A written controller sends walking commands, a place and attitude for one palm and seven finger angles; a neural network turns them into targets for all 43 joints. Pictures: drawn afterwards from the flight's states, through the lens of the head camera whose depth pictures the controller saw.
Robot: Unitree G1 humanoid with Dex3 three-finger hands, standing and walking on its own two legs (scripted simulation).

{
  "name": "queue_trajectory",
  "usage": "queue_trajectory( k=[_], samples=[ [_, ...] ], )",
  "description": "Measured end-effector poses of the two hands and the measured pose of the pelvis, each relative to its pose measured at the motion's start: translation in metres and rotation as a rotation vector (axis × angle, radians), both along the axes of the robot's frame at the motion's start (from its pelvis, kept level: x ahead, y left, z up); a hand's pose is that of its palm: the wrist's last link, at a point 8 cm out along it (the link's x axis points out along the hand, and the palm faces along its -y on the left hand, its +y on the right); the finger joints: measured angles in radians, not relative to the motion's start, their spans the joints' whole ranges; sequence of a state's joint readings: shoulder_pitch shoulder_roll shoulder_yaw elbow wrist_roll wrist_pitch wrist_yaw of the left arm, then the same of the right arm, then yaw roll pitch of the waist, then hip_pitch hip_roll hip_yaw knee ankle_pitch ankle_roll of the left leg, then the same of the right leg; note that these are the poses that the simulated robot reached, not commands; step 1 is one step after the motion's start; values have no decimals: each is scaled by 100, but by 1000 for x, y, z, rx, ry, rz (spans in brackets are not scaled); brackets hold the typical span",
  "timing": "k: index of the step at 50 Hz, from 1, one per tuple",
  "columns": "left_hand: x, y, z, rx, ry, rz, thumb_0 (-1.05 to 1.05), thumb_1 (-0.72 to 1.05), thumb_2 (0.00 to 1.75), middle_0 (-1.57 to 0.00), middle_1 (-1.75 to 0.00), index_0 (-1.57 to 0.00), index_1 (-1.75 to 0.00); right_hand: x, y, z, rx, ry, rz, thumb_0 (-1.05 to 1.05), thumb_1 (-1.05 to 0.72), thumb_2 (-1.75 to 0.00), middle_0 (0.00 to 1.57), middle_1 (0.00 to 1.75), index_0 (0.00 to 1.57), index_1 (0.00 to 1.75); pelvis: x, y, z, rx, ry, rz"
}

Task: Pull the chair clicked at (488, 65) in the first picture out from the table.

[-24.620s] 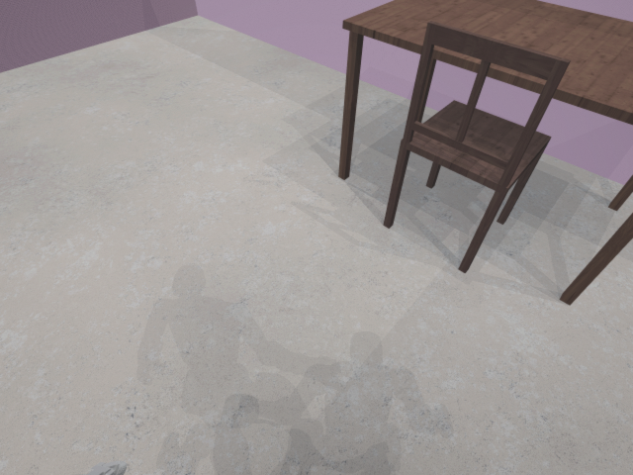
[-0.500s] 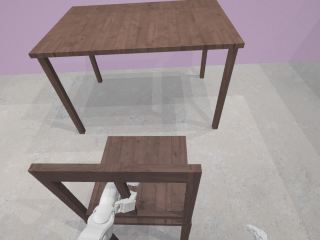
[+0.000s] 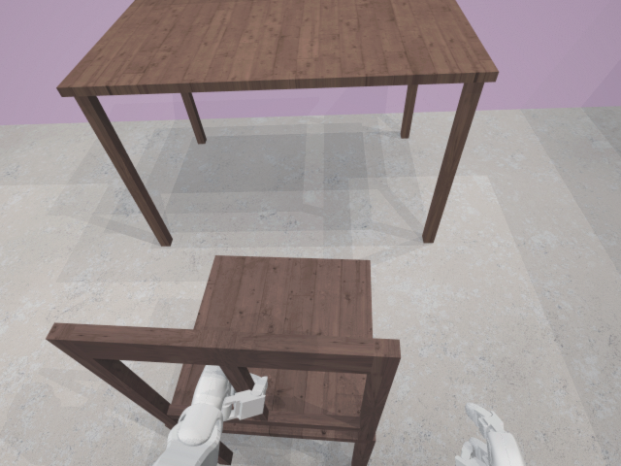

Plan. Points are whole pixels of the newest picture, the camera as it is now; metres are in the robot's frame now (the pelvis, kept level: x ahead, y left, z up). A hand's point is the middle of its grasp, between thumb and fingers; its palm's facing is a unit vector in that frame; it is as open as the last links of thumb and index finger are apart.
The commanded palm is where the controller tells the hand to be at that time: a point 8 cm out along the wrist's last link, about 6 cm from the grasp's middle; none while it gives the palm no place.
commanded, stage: open the thumb and straighten the fingers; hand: left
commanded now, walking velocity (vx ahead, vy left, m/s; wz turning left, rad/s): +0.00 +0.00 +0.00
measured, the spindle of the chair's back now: (248, 392) +0.24 +0.12 -0.10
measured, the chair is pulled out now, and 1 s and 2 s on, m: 0.68 0.68 0.68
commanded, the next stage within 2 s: draw the fingers out of the gap in 0.84 s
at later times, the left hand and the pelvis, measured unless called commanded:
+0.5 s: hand (247, 390) +0.23 +0.12 -0.07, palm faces -0.06 -0.99 -0.14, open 12.2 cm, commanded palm +0.21 +0.16 -0.05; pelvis -0.01 +0.00 -0.03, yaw +1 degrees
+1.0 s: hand (246, 398) +0.22 +0.12 -0.08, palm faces -0.06 -0.99 -0.12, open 17.4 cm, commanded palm +0.19 +0.18 -0.06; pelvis +0.00 +0.01 -0.05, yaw +2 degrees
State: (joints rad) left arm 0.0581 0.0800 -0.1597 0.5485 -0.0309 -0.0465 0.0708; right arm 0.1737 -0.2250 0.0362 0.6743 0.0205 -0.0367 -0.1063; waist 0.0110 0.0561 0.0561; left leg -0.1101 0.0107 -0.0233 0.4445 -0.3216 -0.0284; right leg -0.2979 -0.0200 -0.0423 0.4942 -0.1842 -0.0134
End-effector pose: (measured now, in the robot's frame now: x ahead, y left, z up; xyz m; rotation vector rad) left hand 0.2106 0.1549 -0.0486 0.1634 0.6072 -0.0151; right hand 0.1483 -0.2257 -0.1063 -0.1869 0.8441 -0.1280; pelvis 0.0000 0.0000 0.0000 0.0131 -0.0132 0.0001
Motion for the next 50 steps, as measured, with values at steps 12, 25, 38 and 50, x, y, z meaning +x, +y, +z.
queue_trajectory(
  k=[12, 25, 38, 50],
  samples=[
    [3, 0, -3, -34, -6, 17, 6, 56, 80, -39, -140, -50, -145, -12, -19, 5, 10, -46, -40, 1, -90, -90, 20, 30, 21, 30, -5, -5, -9, 1, 88, 13],
    [6, 16, -5, -5, 0, 3, 1, -29, 33, -41, -122, -42, -122, -15, -22, -4, -6, -144, -33, 1, -90, -90, 20, 30, 20, 30, -14, 3, -33, 0, 160, 13],
    [-2, 23, -15, -3, 31, 16, 0, -52, 21, -14, -40, -14, -40, -10, 1, -17, 8, -144, 7, 1, -90, -90, 20, 30, 21, 30, -13, 9, -45, -8, 188, 25],
    [0, 18, -17, -30, 31, 7, -1, -54, 21, -2, -4, -2, -4, 1, 0, -19, -21, -139, 9, 1, -90, -90, 20, 30, 21, 30, -4, 12, -50, -15, 217, 32]
  ],
)
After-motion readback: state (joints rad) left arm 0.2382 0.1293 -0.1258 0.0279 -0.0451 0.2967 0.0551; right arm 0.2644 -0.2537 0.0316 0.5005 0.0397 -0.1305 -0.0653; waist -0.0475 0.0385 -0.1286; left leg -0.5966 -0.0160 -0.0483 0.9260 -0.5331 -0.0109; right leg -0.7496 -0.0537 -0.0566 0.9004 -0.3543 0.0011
